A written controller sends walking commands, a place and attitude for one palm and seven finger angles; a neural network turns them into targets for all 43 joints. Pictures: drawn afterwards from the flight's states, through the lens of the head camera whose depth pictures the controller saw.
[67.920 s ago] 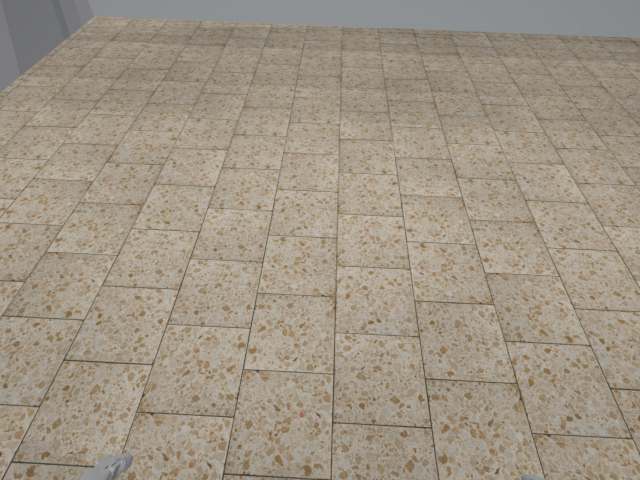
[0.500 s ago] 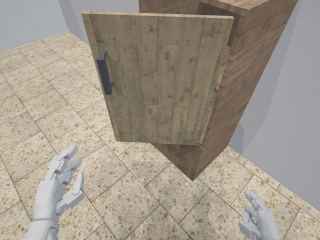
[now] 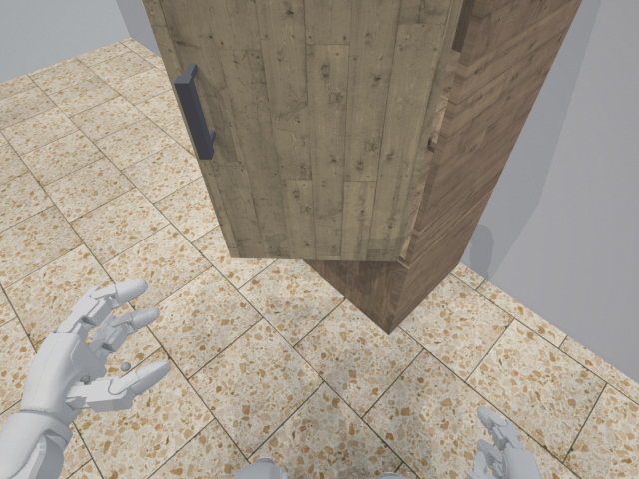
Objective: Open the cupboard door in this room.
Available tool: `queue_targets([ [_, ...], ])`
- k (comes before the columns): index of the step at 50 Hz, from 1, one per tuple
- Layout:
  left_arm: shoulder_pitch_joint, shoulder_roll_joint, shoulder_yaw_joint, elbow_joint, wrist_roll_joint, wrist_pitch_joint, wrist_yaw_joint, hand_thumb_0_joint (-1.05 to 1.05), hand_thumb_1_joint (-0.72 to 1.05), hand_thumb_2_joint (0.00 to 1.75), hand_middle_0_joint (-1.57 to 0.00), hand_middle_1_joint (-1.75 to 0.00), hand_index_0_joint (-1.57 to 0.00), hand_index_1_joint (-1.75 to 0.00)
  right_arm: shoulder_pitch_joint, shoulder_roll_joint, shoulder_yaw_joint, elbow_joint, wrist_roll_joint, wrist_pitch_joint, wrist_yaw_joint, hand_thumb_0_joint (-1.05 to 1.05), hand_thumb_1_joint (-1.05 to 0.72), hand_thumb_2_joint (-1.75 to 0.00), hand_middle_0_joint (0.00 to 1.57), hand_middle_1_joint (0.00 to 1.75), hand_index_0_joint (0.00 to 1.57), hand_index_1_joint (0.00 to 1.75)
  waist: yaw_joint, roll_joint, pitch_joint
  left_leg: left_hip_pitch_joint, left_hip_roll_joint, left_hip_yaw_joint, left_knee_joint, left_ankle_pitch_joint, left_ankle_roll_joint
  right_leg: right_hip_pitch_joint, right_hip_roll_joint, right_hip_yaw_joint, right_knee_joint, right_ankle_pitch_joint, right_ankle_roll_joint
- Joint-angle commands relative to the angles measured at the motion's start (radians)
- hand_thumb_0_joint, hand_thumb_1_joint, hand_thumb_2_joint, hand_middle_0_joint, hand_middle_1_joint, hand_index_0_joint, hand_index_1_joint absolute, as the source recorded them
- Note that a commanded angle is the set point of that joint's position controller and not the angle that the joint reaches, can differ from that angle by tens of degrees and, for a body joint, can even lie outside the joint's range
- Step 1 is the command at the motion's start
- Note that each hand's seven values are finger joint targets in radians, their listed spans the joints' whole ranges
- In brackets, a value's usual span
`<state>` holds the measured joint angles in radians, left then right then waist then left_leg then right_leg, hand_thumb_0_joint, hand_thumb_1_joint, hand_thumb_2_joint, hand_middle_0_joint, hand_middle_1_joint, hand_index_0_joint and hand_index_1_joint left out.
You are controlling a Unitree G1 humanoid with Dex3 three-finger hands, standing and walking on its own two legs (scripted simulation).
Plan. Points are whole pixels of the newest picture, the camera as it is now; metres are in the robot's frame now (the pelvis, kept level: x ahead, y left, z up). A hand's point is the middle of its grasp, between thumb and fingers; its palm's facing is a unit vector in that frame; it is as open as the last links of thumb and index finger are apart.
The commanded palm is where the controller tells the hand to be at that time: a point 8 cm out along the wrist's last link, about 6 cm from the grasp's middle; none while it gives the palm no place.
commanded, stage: raise the hand with hooked fingers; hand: left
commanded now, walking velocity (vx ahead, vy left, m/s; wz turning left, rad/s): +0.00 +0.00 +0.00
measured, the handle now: (199, 113) +0.60 +0.21 +0.13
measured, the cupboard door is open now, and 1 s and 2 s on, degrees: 44 44 44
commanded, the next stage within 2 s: move the hooked fingers beside the handle in 1.32 s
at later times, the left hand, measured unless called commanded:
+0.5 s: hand (47, 319) +0.26 +0.29 +0.12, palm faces +0.04 -1.00 -0.05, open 13.5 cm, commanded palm +0.23 +0.34 +0.12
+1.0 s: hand (43, 271) +0.30 +0.30 +0.14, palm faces +0.00 -1.00 -0.02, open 14.0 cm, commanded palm +0.27 +0.35 +0.15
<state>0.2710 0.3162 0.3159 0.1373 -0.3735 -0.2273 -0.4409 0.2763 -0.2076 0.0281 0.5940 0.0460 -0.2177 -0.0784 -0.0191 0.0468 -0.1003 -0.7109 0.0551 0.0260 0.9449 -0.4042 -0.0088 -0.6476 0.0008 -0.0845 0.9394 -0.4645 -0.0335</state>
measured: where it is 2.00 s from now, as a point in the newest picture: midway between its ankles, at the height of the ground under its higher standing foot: outside the picture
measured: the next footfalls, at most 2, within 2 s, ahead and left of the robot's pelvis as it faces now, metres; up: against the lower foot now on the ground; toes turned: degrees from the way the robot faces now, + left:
none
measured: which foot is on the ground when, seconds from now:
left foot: down 0.00-1.00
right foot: down 0.00-1.00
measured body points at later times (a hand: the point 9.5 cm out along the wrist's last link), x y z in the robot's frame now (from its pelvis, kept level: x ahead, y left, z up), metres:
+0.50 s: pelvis +0.00 +0.03 +0.02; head +0.02 +0.04 +0.47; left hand +0.25 +0.35 +0.12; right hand +0.19 -0.20 -0.04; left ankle +0.04 +0.13 -0.68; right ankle +0.00 -0.10 -0.68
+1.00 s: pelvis +0.01 +0.03 +0.04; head +0.03 +0.02 +0.49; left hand +0.30 +0.36 +0.14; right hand +0.17 -0.22 -0.04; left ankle +0.04 +0.13 -0.68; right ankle +0.00 -0.10 -0.68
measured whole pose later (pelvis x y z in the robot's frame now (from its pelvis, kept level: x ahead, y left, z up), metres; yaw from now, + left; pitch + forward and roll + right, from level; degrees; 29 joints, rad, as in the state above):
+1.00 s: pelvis +0.01 +0.03 +0.04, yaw +0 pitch +4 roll -1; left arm -0.09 0.45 0.43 0.39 -0.35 -0.09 -0.53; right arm 0.29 -0.29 0.06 0.58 0.06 -0.21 -0.10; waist 0.01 0.03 -0.05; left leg -0.45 0.02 0.04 0.69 -0.32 0.03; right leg -0.37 -0.01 -0.07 0.65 -0.35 0.00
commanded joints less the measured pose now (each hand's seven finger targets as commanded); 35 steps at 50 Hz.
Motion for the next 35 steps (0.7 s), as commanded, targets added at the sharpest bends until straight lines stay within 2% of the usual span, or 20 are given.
queue_targets([
  [1, -0.006, 0.163, 0.164, -0.214, -0.039, -0.137, 0.088, 0.00, -0.03, 0.50, -0.27, -0.90, -0.27, -0.90, -0.089, -0.147, -0.076, -0.170, -0.004, -0.072, -0.005, 0.00, -0.90, -0.90, 0.20, 0.30, 0.20, 0.30, 0.060, -0.082, -0.169, 0.126, -0.053, -0.038, -0.134, 0.203, 0.029, 0.145, -0.007, 0.091, -0.209, 0.226, 0.050],
  [3, -0.054, 0.127, 0.087, -0.213, -0.008, -0.178, 0.088, 0.00, -0.08, 0.48, -0.27, -0.93, -0.27, -0.93, -0.071, -0.161, -0.075, -0.156, -0.006, -0.083, -0.001, 0.00, -0.90, -0.90, 0.20, 0.30, 0.20, 0.30, 0.026, -0.036, -0.126, 0.157, -0.051, -0.038, -0.147, 0.174, 0.035, 0.078, 0.006, 0.066, -0.208, 0.173, 0.040],
  [6, -0.126, 0.138, 0.034, -0.182, 0.012, -0.186, 0.043, 0.00, -0.15, 0.45, -0.27, -0.98, -0.27, -0.98, -0.047, -0.187, -0.074, -0.147, 0.002, -0.098, -0.009, 0.00, -0.90, -0.90, 0.20, 0.30, 0.20, 0.30, -0.007, -0.031, -0.104, 0.175, -0.048, -0.042, -0.162, 0.112, 0.041, 0.046, 0.009, 0.070, -0.237, 0.087, 0.035],
  [7, -0.160, 0.166, 0.038, -0.189, 0.016, -0.184, 0.028, 0.00, -0.17, 0.44, -0.28, -0.99, -0.28, -0.99, -0.041, -0.196, -0.073, -0.144, 0.005, -0.103, -0.014, 0.00, -0.90, -0.90, 0.20, 0.30, 0.20, 0.30, -0.008, -0.012, -0.116, 0.186, -0.048, -0.047, -0.172, 0.096, 0.042, 0.052, 0.008, 0.071, -0.245, 0.062, 0.031],
  [9, -0.221, 0.221, 0.064, -0.197, 0.011, -0.167, 0.008, 0.00, -0.22, 0.42, -0.28, -1.02, -0.28, -1.02, -0.042, -0.206, -0.069, -0.141, 0.009, -0.110, -0.025, 0.00, -0.90, -0.90, 0.20, 0.30, 0.20, 0.30, -0.002, 0.012, -0.127, 0.212, -0.048, -0.055, -0.192, 0.074, 0.044, 0.072, 0.011, 0.070, -0.255, 0.039, 0.023],
  [10, -0.246, 0.236, 0.082, -0.222, 0.006, -0.161, 0.004, 0.00, -0.24, 0.41, -0.28, -1.03, -0.28, -1.03, -0.049, -0.203, -0.068, -0.143, 0.011, -0.113, -0.029, 0.00, -0.90, -0.90, 0.20, 0.30, 0.20, 0.30, 0.008, 0.040, -0.157, 0.242, -0.047, -0.057, -0.205, 0.088, 0.044, 0.092, 0.009, 0.065, -0.256, 0.059, 0.021],
  [12, -0.240, 0.275, 0.140, -0.226, -0.004, -0.152, 0.016, 0.00, -0.29, 0.39, -0.29, -1.07, -0.29, -1.07, -0.051, -0.200, -0.064, -0.142, 0.009, -0.116, -0.035, 0.00, -0.90, -0.90, 0.20, 0.30, 0.20, 0.30, 0.030, 0.045, -0.194, 0.280, -0.045, -0.062, -0.229, 0.120, 0.041, 0.133, 0.012, 0.046, -0.254, 0.100, 0.018],
  [13, -0.240, 0.275, 0.152, -0.227, -0.007, -0.147, 0.028, 0.00, -0.31, 0.38, -0.29, -1.08, -0.29, -1.08, -0.055, -0.197, -0.061, -0.143, 0.010, -0.116, -0.036, 0.00, -0.90, -0.90, 0.20, 0.30, 0.20, 0.30, 0.034, 0.047, -0.186, 0.297, -0.042, -0.068, -0.243, 0.133, 0.038, 0.137, 0.017, 0.030, -0.250, 0.119, 0.015],
  [14, -0.257, 0.302, 0.181, -0.225, -0.014, -0.139, 0.036, 0.00, -0.34, 0.37, -0.29, -1.10, -0.29, -1.10, -0.054, -0.200, -0.056, -0.145, 0.005, -0.114, -0.035, 0.00, -0.90, -0.90, 0.20, 0.30, 0.20, 0.30, 0.046, 0.048, -0.183, 0.300, -0.043, -0.075, -0.251, 0.147, 0.035, 0.156, 0.023, 0.026, -0.247, 0.136, 0.010],
  [15, -0.260, 0.277, 0.168, -0.221, -0.016, -0.130, 0.042, 0.00, -0.36, 0.36, -0.29, -1.11, -0.29, -1.11, -0.064, -0.193, -0.052, -0.149, 0.008, -0.111, -0.033, 0.00, -0.90, -0.90, 0.20, 0.30, 0.20, 0.30, 0.046, 0.076, -0.173, 0.317, -0.042, -0.076, -0.265, 0.149, 0.031, 0.154, 0.024, 0.018, -0.249, 0.143, 0.009],
  [16, -0.261, 0.265, 0.164, -0.205, -0.019, -0.121, 0.048, 0.00, -0.38, 0.35, -0.29, -1.12, -0.29, -1.12, -0.065, -0.191, -0.051, -0.147, 0.009, -0.108, -0.032, 0.00, -0.90, -0.90, 0.20, 0.30, 0.20, 0.30, 0.040, 0.064, -0.153, 0.325, -0.039, -0.077, -0.275, 0.145, 0.029, 0.150, 0.024, 0.011, -0.257, 0.149, 0.012],
  [18, -0.270, 0.242, 0.141, -0.167, -0.014, -0.088, 0.051, 0.00, -0.43, 0.33, -0.29, -1.15, -0.29, -1.15, -0.070, -0.192, -0.046, -0.150, 0.011, -0.103, -0.029, 0.00, -0.90, -0.90, 0.20, 0.30, 0.20, 0.30, 0.039, 0.089, -0.114, 0.327, -0.038, -0.079, -0.294, 0.134, 0.024, 0.147, 0.025, 0.006, -0.267, 0.155, 0.011],
  [22, -0.318, 0.231, 0.096, -0.084, 0.006, 0.006, 0.006, 0.00, -0.50, 0.30, -0.30, -1.20, -0.30, -1.20, -0.060, -0.203, -0.042, -0.160, 0.016, -0.089, -0.028, 0.00, -0.90, -0.90, 0.20, 0.30, 0.20, 0.30, 0.026, 0.049, -0.079, 0.335, -0.037, -0.077, -0.312, 0.156, 0.026, 0.152, 0.027, 0.003, -0.293, 0.196, 0.014],
  [24, -0.355, 0.247, 0.102, -0.058, 0.008, 0.039, -0.014, 0.00, -0.50, 0.30, -0.30, -1.20, -0.30, -1.20, -0.057, -0.208, -0.040, -0.165, 0.016, -0.083, -0.030, 0.00, -0.90, -0.90, 0.20, 0.30, 0.20, 0.30, 0.028, 0.015, -0.072, 0.341, -0.040, -0.080, -0.315, 0.178, 0.028, 0.175, 0.031, 0.005, -0.304, 0.218, 0.010],
  [25, -0.389, 0.260, 0.110, -0.070, 0.005, 0.044, -0.022, 0.00, -0.50, 0.30, -0.30, -1.20, -0.30, -1.20, -0.058, -0.209, -0.040, -0.169, 0.017, -0.080, -0.031, 0.00, -0.90, -0.90, 0.20, 0.30, 0.20, 0.30, 0.024, -0.002, -0.095, 0.357, -0.039, -0.081, -0.318, 0.190, 0.029, 0.179, 0.031, 0.003, -0.306, 0.228, 0.012],
  [27, -0.456, 0.298, 0.137, -0.100, 0.008, 0.042, -0.027, 0.00, -0.50, 0.30, -0.30, -1.20, -0.30, -1.20, -0.061, -0.208, -0.037, -0.170, 0.014, -0.077, -0.035, 0.00, -0.90, -0.90, 0.20, 0.30, 0.20, 0.30, 0.025, 0.017, -0.127, 0.390, -0.039, -0.085, -0.321, 0.208, 0.027, 0.189, 0.032, 0.003, -0.308, 0.236, 0.011],
  [29, -0.520, 0.346, 0.173, -0.148, 0.005, 0.021, -0.019, 0.00, -0.50, 0.30, -0.30, -1.20, -0.30, -1.20, -0.067, -0.205, -0.031, -0.168, 0.007, -0.078, -0.036, 0.00, -0.90, -0.90, 0.20, 0.30, 0.20, 0.30, 0.035, 0.070, -0.144, 0.423, -0.041, -0.086, -0.323, 0.237, 0.022, 0.210, 0.035, 0.008, -0.311, 0.249, 0.002],
  [31, -0.541, 0.353, 0.189, -0.131, 0.005, 0.008, -0.013, 0.00, -0.50, 0.30, -0.30, -1.20, -0.30, -1.20, -0.062, -0.200, -0.027, -0.162, 0.007, -0.076, -0.038, 0.00, -0.90, -0.90, 0.20, 0.30, 0.20, 0.30, 0.030, 0.059, -0.159, 0.451, -0.037, -0.092, -0.336, 0.246, 0.020, 0.214, 0.037, 0.005, -0.320, 0.250, 0.004],
  [32, -0.550, 0.365, 0.201, -0.133, 0.003, 0.001, -0.013, 0.00, -0.50, 0.30, -0.30, -1.20, -0.30, -1.20, -0.061, -0.200, -0.027, -0.158, 0.006, -0.076, -0.039, 0.00, -0.90, -0.90, 0.20, 0.30, 0.20, 0.30, 0.032, 0.075, -0.174, 0.463, -0.038, -0.092, -0.338, 0.257, 0.019, 0.221, 0.034, 0.007, -0.323, 0.259, 0.003],
  [35, -0.558, 0.365, 0.203, -0.048, 0.000, 0.023, -0.030, 0.00, -0.50, 0.30, -0.30, -1.20, -0.30, -1.20, -0.063, -0.202, -0.024, -0.148, 0.009, -0.068, -0.043, 0.00, -0.90, -0.90, 0.20, 0.30, 0.20, 0.30, 0.030, 0.053, -0.148, 0.452, -0.040, -0.086, -0.349, 0.255, 0.021, 0.238, 0.035, 0.008, -0.341, 0.271, 0.003],
])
